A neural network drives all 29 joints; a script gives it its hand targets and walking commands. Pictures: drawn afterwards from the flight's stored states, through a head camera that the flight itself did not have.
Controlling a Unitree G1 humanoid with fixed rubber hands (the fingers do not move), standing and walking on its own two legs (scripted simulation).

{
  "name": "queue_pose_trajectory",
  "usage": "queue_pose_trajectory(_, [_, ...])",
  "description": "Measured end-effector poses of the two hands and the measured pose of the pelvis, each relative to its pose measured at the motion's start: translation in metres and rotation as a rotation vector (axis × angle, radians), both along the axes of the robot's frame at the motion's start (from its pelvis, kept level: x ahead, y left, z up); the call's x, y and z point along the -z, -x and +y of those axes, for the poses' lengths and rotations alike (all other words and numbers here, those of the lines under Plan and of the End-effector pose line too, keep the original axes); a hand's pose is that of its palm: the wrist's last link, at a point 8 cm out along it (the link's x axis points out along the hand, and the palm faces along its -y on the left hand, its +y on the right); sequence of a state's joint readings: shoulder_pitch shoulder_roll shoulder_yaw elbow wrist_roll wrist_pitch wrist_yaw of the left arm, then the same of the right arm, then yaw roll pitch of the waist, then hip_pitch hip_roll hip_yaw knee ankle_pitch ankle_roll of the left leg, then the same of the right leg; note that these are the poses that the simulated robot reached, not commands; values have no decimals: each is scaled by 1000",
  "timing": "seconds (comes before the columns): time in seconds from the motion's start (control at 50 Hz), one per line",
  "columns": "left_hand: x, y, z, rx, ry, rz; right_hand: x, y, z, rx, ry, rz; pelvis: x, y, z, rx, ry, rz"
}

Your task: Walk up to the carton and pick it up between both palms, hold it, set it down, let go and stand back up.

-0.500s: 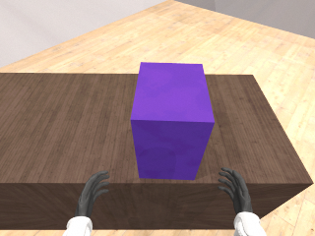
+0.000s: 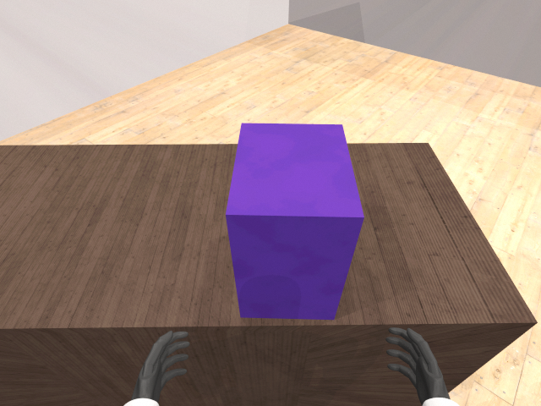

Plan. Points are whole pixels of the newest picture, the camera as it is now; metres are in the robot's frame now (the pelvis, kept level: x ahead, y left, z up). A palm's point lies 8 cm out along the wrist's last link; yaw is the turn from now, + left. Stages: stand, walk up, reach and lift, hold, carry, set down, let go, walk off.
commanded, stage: set down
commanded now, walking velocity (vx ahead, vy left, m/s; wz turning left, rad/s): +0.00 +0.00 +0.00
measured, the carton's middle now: (289, 224) +0.44 +0.00 +0.02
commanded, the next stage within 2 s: let go in 0.68 s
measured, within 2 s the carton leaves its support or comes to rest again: neither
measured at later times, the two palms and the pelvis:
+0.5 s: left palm out of the picture +0.15 +0.22 -0.07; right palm out of the picture +0.16 -0.22 -0.07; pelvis +0.01 -0.01 +0.00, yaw +1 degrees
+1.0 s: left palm out of the picture +0.15 +0.21 -0.08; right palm out of the picture +0.15 -0.24 -0.08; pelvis +0.00 -0.02 +0.00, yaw +0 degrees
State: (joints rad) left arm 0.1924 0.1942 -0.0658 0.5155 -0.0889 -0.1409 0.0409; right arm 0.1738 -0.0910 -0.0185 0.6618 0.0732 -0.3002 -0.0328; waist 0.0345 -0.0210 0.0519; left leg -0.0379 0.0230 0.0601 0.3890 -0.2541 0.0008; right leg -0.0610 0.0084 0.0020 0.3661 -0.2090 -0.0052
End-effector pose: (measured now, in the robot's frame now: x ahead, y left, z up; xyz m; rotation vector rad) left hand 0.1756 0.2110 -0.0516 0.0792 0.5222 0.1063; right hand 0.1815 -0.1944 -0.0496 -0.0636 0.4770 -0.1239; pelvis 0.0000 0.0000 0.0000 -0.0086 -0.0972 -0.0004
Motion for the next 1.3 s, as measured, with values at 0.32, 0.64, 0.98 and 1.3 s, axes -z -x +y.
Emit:
queue_pose_trajectory(0.32, [8, 15, 5, -7, -35, 126, 10, 10, -14, -35, 27, 91, -2, -9, -10, -8, 1, 12])
queue_pose_trajectory(0.64, [28, 37, 3, -20, -42, 295, 25, 31, -31, -53, 75, 219, -1, 0, -12, -10, -3, 2])
queue_pose_trajectory(0.98, [26, 22, 3, -8, -80, 310, 32, 30, -41, -68, 89, 244, 0, 0, -15, -8, -3, 23])
queue_pose_trajectory(1.3, [36, 33, 4, -2, -76, 306, 36, 37, -51, -53, 126, 311, 3, 1, -14, -16, 2, 51])
